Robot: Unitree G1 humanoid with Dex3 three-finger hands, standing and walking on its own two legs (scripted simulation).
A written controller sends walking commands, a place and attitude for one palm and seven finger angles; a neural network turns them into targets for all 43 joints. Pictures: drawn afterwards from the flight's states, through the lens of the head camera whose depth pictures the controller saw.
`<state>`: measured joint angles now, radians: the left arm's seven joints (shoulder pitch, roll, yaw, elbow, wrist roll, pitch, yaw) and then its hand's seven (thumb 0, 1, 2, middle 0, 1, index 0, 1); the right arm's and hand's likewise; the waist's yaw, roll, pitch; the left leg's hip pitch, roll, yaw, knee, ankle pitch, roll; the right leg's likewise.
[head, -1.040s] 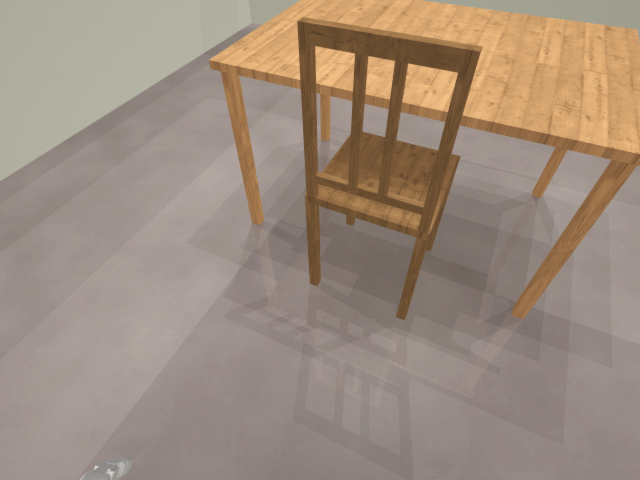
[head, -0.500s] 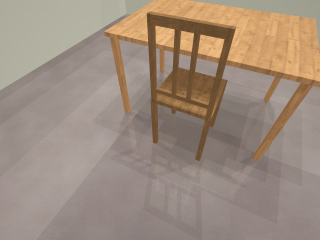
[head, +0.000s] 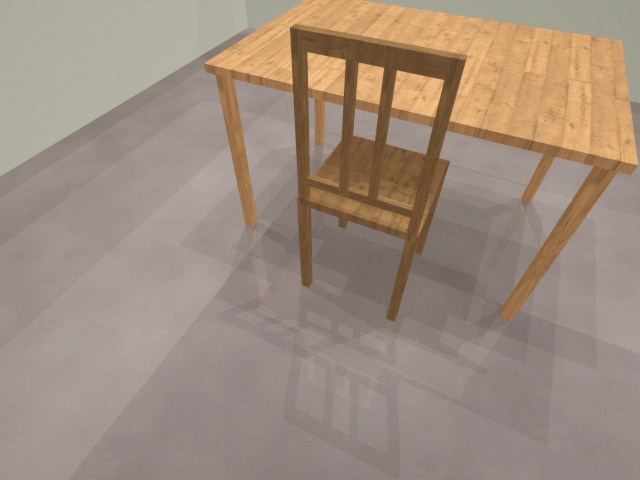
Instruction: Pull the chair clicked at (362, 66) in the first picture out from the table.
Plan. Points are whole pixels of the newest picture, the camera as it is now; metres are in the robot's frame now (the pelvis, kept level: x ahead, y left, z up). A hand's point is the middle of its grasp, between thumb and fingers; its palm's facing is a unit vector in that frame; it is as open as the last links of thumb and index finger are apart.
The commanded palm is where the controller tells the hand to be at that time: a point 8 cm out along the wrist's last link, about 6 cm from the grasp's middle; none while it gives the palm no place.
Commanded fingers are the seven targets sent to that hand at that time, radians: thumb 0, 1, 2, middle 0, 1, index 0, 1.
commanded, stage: look at it before walking up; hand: left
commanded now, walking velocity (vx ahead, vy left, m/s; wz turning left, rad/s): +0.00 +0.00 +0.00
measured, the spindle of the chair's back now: (347, 131) +0.90 -0.02 -0.05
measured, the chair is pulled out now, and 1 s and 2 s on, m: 0.00 0.00 0.00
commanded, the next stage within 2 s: turn to face it in 0.40 s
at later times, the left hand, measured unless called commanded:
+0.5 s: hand out of the picture +0.07 +0.26 -0.15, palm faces -0.01 -0.94 -0.34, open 7.4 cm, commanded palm none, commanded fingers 0.00 0.90 0.90 -0.20 -0.30 -0.20 -0.30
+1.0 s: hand out of the picture +0.05 +0.18 -0.17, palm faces -0.13 -0.96 -0.26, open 7.4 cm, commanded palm none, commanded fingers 0.00 0.90 0.90 -0.20 -0.30 -0.20 -0.30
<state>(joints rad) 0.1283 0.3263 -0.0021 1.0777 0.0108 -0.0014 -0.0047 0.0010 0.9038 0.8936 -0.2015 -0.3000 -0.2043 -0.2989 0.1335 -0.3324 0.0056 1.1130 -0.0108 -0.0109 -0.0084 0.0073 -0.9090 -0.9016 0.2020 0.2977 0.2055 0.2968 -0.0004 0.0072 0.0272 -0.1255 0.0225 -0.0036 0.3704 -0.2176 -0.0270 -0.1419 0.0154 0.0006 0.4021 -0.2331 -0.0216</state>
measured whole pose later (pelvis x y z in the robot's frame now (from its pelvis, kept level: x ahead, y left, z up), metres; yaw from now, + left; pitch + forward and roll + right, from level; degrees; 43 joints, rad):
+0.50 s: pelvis +0.00 +0.01 +0.00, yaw +0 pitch -2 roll +0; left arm 0.14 0.34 0.00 1.09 0.01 0.00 0.00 0.00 0.90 0.89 -0.20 -0.30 -0.20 -0.30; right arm 0.12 -0.33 0.01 1.12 -0.01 -0.01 -0.01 0.01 -0.91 -0.90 0.20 0.30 0.21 0.30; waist 0.01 0.00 0.03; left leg -0.11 0.01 0.00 0.35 -0.21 -0.02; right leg -0.12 0.00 0.00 0.38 -0.23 -0.01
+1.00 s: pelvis -0.02 -0.01 -0.02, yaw -11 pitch -1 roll +1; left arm 0.26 0.19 0.03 0.94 0.02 0.04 0.00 0.00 0.91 0.89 -0.20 -0.30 -0.20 -0.30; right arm 0.16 -0.24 -0.05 0.99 -0.01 0.06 -0.02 0.01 -0.91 -0.90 0.20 0.30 0.20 0.30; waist 0.03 0.04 0.09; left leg -0.41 0.04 0.02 1.05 -0.46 -0.04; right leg -0.32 0.06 0.03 0.64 -0.30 -0.07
